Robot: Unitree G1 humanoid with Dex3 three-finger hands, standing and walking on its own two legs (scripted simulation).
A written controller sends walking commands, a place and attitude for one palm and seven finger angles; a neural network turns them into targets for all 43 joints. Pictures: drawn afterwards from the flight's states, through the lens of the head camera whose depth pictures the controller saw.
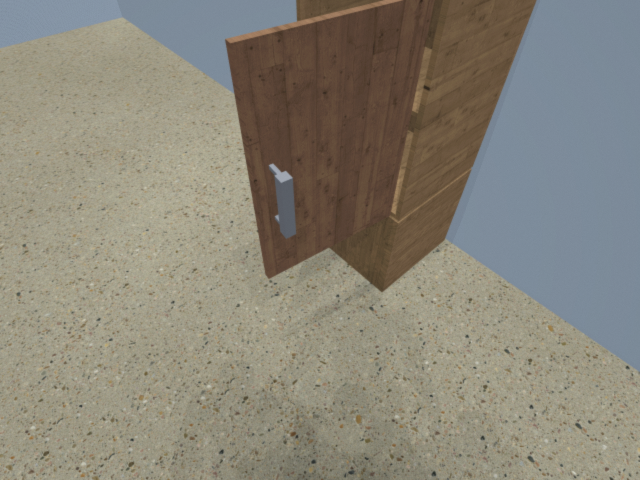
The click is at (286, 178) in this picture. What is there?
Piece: cupboard door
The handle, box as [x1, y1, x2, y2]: [269, 164, 295, 238]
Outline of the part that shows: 270,164 269,169 275,177 278,205 278,214 275,216 275,219 280,225 280,231 286,238 295,233 292,178 286,171 281,172 273,164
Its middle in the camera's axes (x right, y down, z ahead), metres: -0.08 -0.08 +0.80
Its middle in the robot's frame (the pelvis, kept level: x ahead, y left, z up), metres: +0.64 +0.12 -0.08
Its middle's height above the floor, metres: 0.70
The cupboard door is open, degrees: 82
